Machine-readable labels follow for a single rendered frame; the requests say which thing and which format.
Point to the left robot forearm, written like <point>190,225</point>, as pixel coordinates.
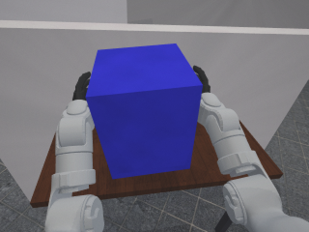
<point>74,153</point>

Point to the robot left upper arm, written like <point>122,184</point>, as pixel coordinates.
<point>81,213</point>

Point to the robot right hand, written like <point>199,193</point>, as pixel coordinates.
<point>203,78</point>

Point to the table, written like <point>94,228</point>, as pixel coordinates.
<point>204,172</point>

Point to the robot right upper arm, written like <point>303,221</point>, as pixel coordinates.
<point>253,202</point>

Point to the carton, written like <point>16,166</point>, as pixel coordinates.
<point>144,101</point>

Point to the right robot forearm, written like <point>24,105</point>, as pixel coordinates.
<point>234,154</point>

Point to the robot left hand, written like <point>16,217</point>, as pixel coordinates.
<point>81,87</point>

